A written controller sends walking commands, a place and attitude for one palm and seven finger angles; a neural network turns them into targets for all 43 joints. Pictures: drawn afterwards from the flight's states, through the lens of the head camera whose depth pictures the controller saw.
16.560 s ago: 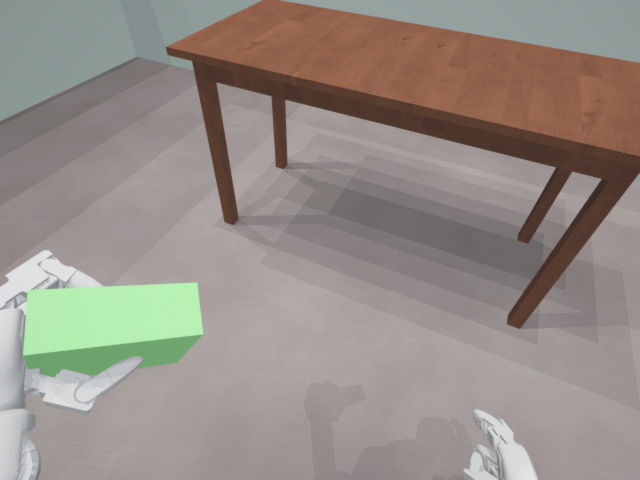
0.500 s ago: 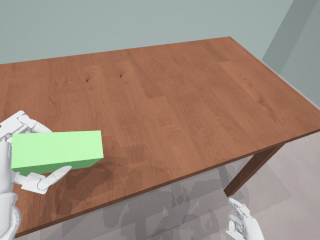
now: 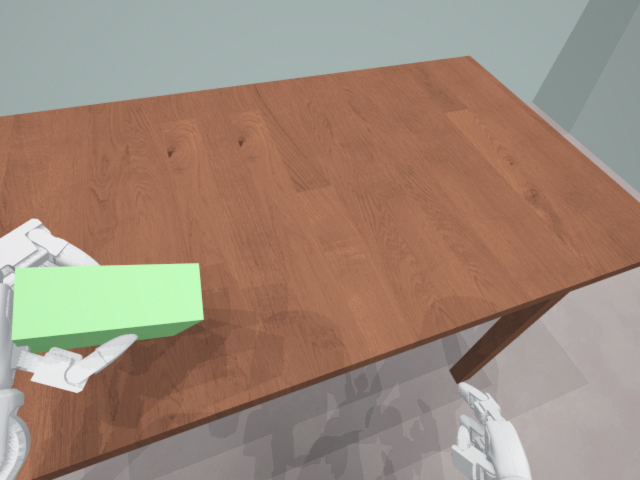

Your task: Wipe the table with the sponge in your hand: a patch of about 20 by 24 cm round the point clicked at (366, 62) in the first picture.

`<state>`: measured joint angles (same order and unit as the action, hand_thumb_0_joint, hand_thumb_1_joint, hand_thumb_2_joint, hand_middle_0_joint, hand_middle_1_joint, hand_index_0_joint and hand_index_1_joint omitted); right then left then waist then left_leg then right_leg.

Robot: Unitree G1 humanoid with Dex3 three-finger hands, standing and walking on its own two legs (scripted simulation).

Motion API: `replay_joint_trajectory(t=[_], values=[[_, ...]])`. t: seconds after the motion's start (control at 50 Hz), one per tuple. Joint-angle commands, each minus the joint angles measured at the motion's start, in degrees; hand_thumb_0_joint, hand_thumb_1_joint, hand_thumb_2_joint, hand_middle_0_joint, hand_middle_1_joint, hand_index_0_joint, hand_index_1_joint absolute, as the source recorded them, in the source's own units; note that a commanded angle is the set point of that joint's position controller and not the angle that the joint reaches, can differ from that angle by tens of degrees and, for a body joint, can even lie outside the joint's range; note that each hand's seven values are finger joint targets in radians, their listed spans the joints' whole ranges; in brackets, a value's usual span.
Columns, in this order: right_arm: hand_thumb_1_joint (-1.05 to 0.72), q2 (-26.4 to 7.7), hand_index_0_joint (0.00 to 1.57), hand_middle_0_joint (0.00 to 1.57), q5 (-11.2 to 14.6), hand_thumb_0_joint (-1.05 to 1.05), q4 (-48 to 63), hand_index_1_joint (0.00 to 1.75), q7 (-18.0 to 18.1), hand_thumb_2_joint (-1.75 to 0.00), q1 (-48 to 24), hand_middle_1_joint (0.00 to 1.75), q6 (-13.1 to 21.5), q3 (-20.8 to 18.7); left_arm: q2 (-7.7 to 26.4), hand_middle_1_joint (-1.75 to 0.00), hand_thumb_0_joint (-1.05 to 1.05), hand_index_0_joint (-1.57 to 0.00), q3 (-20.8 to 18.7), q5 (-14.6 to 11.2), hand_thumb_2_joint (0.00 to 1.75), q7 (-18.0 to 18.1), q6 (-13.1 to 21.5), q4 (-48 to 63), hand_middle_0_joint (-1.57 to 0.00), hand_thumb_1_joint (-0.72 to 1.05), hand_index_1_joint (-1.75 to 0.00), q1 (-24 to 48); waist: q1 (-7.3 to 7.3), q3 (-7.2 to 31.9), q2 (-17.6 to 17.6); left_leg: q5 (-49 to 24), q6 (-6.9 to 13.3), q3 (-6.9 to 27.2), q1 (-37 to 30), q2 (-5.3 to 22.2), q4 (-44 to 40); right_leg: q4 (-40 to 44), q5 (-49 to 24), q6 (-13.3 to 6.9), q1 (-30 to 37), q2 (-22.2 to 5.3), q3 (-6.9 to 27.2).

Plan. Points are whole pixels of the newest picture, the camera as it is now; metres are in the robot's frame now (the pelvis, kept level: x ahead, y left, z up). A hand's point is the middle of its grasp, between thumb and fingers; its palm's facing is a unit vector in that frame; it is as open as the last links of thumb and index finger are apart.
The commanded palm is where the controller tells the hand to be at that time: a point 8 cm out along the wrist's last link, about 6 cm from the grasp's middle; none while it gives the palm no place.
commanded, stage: look again from close up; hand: left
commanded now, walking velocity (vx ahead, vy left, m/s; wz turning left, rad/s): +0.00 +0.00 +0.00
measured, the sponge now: (138, 306) +0.24 +0.21 +0.13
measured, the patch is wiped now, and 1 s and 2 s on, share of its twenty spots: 0.00 0.00 0.00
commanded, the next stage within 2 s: shuffle to correct the standing spot in 0.04 s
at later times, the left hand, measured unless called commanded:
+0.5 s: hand (117, 308) +0.22 +0.21 +0.16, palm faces +0.36 -0.85 -0.38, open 9.4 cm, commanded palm +0.16 +0.24 +0.17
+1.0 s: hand (177, 310) +0.23 +0.16 +0.16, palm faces +0.34 -0.85 -0.41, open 9.4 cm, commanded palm +0.17 +0.20 +0.17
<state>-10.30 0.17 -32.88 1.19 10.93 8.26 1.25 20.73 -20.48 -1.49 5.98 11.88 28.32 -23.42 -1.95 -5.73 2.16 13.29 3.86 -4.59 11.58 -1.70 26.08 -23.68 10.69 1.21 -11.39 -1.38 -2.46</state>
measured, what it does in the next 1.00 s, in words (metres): shifts its weight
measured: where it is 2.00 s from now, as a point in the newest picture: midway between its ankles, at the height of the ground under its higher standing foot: outside the picture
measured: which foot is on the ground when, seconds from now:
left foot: down 0.00-1.00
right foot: down 0.00-1.00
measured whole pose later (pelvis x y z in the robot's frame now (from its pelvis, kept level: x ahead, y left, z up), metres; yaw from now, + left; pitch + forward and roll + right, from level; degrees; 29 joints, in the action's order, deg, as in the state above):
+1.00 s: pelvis +0.01 -0.08 +0.00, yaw +0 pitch +0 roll -1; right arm -13.5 1.2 -33.9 2.4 12.3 5.3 -1.2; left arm 21.4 -20.5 -4.3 6.8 8.6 30.3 -28.9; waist 0.5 -3.4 -0.2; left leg 14.9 -0.5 -0.6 13.8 4.0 28.6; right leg -23.5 11.8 -4.9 -12.2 4.9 -4.9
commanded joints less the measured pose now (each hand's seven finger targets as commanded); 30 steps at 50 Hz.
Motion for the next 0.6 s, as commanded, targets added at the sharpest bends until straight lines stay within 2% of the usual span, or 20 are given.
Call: replay_joint_trajectory(t=[0.0,0.02,0.04,0.06,0.12,0.14,0.16,0.22,0.24,0.26,0.3,0.32,0.34,0.36,0.4,0.42,0.44,0.52,0.54,0.58], values=[[-0.9,-8.2,0.2,0.2,0.4,0.0,9.1,0.3,0.8,-0.9,-3.7,0.3,2.9,-3.4,9.5,-1.6,0.0,-1.2,-6.4,-0.7,1.3,1.5,3.5,12.9,-1.2,0.1,-1.6,2.0,0.59,12.3,-5.4,-10.8,-4.9,8.1,0.5,7.5,-5.9,0.7,-11.2,-2.3,8.6,-2.2,3.5],[-0.9,-8.1,0.2,0.2,0.6,0.0,8.8,0.3,0.8,-0.9,-4.8,0.3,2.9,-3.1,10.6,-1.6,0.0,-1.2,-7.7,-0.4,1.3,1.9,3.2,12.8,-1.2,0.1,-1.6,1.7,0.62,12.5,-4.6,-9.4,-4.8,7.3,0.0,7.1,-5.8,1.0,-10.7,-2.2,7.6,-1.9,4.1],[-0.9,-8.0,0.2,0.2,0.3,0.0,8.7,0.3,0.9,-0.9,-3.9,0.3,2.5,-2.9,7.5,-1.6,0.0,-1.2,-5.0,-1.1,1.3,1.3,3.2,10.8,-1.2,0.1,-1.6,0.8,0.82,11.6,-3.9,-9.1,-4.4,7.5,0.5,6.7,-6.1,1.8,-10.1,-2.3,7.2,-2.0,3.4],[-0.9,-8.3,0.2,0.2,0.4,0.0,9.0,0.3,0.9,-0.9,-4.1,0.3,2.6,-3.4,9.1,-1.6,0.0,-1.2,-6.0,-1.0,1.3,1.4,3.1,12.1,-1.2,0.1,-1.6,1.6,0.86,11.6,-4.8,-9.5,-4.4,7.7,0.2,6.9,-5.7,1.8,-11.3,-2.4,7.4,-2.3,4.2],[-0.9,-8.3,0.2,0.2,0.7,0.0,8.7,0.3,1.2,-0.9,-5.0,0.3,2.5,-3.2,10.3,-1.6,0.0,-1.2,-7.3,-0.7,1.3,1.9,2.8,12.5,-1.2,0.1,-1.6,1.8,0.82,11.4,-4.6,-6.5,-4.0,7.3,0.4,6.9,-5.9,2.2,-9.3,-2.4,6.4,-2.4,5.1],[-0.9,-8.0,0.2,0.2,0.3,0.0,8.5,0.3,1.2,-0.9,-4.0,0.3,2.2,-2.9,7.7,-1.6,0.0,-1.2,-5.0,-1.3,1.3,1.4,2.8,10.6,-1.2,0.1,-1.6,1.1,0.98,11.1,-4.2,-6.6,-4.0,7.9,0.5,6.7,-6.7,2.6,-8.3,-2.4,6.2,-2.0,3.9],[-0.9,-8.2,0.2,0.2,0.5,0.0,8.9,0.3,1.3,-0.9,-4.3,0.3,2.3,-3.4,9.3,-1.6,0.0,-1.2,-5.9,-1.3,1.3,1.5,2.8,12.0,-1.2,0.1,-1.6,2.7,0.99,10.7,-5.5,-7.4,-4.1,8.1,0.0,7.3,-6.8,2.4,-9.1,-2.3,6.1,-1.9,4.4],[-0.9,-8.0,0.2,0.2,0.8,0.0,8.8,0.3,1.3,-0.9,-5.3,0.3,2.2,-3.3,11.0,-1.6,0.0,-1.2,-7.5,-1.1,1.3,1.7,2.6,13.5,-1.2,0.1,-1.6,3.9,0.89,11.2,-5.8,-8.4,-4.5,7.8,-1.2,8.5,-7.5,0.9,-7.8,-1.9,5.1,-1.0,3.6],[-0.9,-7.8,0.2,0.2,0.6,0.0,9.0,0.3,1.2,-0.9,-4.4,0.3,1.8,-3.2,7.8,-1.6,0.0,-1.2,-4.6,-1.6,1.3,1.2,2.6,12.1,-1.2,0.1,-1.6,3.6,1.1,10.4,-7.0,-8.1,-4.5,8.5,-0.4,8.7,-8.6,0.8,-6.5,-1.8,4.9,-0.5,2.4],[-0.9,-8.1,0.2,0.2,0.6,0.0,9.4,0.3,1.2,-0.9,-4.4,0.3,1.9,-3.8,9.9,-1.6,0.0,-1.2,-6.2,-1.5,1.3,1.3,2.7,13.5,-1.2,0.1,-1.6,4.7,0.91,10.7,-8.1,-9.5,-4.7,9.0,-0.3,9.6,-8.4,0.1,-7.0,-1.7,5.7,-0.6,2.5],[-0.9,-8.1,0.2,0.2,0.7,0.0,9.7,0.3,0.9,-0.9,-4.0,0.3,1.8,-4.1,9.6,-1.6,0.0,-1.2,-6.0,-1.6,1.3,1.2,2.7,13.9,-1.2,0.1,-1.6,4.2,0.91,11.3,-7.9,-12.9,-4.6,8.8,-1.3,10.4,-7.1,-0.4,-8.0,-1.8,5.6,-0.9,2.4],[-0.9,-7.9,0.2,0.2,1.0,0.0,9.6,0.3,0.7,-0.9,-5.3,0.3,1.8,-3.7,10.8,-1.6,0.0,-1.2,-7.3,-1.4,1.3,1.3,2.3,13.9,-1.2,0.1,-1.6,3.4,0.76,11.2,-7.7,-10.9,-4.5,7.9,-1.2,10.5,-7.5,-1.0,-6.8,-1.7,4.7,-0.5,2.4],[-0.9,-7.6,0.2,0.2,0.6,0.0,9.7,0.3,0.6,-0.9,-4.4,0.3,1.4,-3.5,8.3,-1.6,0.0,-1.2,-5.2,-2.0,1.3,0.9,2.2,12.6,-1.2,0.1,-1.6,2.5,1.0,10.7,-7.6,-9.6,-4.1,8.7,0.5,10.6,-8.0,-0.5,-6.0,-1.6,5.4,-0.4,1.7],[-0.9,-7.9,0.2,0.2,0.7,0.0,10.1,0.3,0.6,-0.9,-4.2,0.3,1.5,-4.2,9.7,-1.6,0.0,-1.2,-6.3,-1.9,1.3,0.9,2.3,13.9,-1.2,0.1,-1.6,3.1,0.95,11.0,-8.1,-11.2,-4.1,8.8,-0.2,11.0,-7.0,-0.5,-7.2,-1.8,5.5,-0.7,2.2],[-0.9,-8.0,0.2,0.2,0.7,0.0,10.3,0.3,0.4,-0.9,-3.9,0.3,1.3,-4.4,10.0,-1.6,0.0,-1.2,-6.7,-2.1,1.3,0.8,2.2,13.7,-1.2,0.1,-1.6,2.0,0.94,11.4,-7.5,-11.4,-3.7,8.6,-0.1,11.4,-5.6,-0.1,-8.3,-2.0,5.3,-1.3,2.8],[-0.9,-7.8,0.2,0.2,1.1,0.0,10.2,0.3,0.3,-0.9,-4.9,0.3,1.3,-4.0,10.5,-1.6,0.0,-1.2,-7.4,-2.1,1.3,0.9,1.8,13.9,-1.2,0.1,-1.6,1.3,1.0,11.0,-7.0,-10.2,-3.8,8.0,-0.4,11.1,-6.0,-0.2,-7.6,-2.0,4.3,-0.7,2.7],[-0.9,-7.8,0.2,0.2,0.6,0.0,10.1,0.3,0.3,-0.9,-4.2,0.3,0.9,-3.9,8.6,-1.6,0.0,-1.2,-5.7,-2.5,1.3,0.5,1.7,12.5,-1.2,0.1,-1.6,0.7,1.16,10.7,-6.9,-8.3,-3.3,8.0,0.6,11.1,-5.9,0.5,-7.2,-1.9,4.2,-0.7,2.7],[-0.9,-8.0,0.2,0.2,1.0,0.0,10.4,0.3,0.5,-0.9,-5.0,0.3,1.1,-4.3,11.2,-1.6,0.0,-1.2,-8.0,-2.6,1.3,0.7,1.6,14.7,-1.2,0.1,-1.6,1.3,1.16,11.0,-7.0,-5.1,-3.0,7.6,0.3,11.0,-4.8,0.7,-6.9,-2.4,2.9,-1.0,4.3],[-0.9,-7.8,0.2,0.2,0.6,0.0,10.4,0.3,0.6,-0.9,-4.3,0.3,0.9,-4.1,9.0,-1.6,0.0,-1.2,-5.9,-3.0,1.3,0.3,1.5,13.7,-1.2,0.1,-1.6,1.2,1.35,10.7,-6.7,-3.8,-2.6,7.6,1.2,10.8,-4.6,1.4,-6.2,-2.3,2.9,-1.1,4.1],[-0.9,-8.2,0.2,0.2,0.7,0.0,10.6,0.3,0.9,-0.9,-4.2,0.3,1.1,-4.7,10.7,-1.6,0.0,-1.2,-7.3,-3.1,1.3,0.3,1.4,14.4,-1.2,0.1,-1.6,2.0,1.24,10.6,-6.0,-2.7,-2.5,7.6,1.4,10.8,-3.3,1.8,-6.5,-2.5,2.5,-1.7,5.6]])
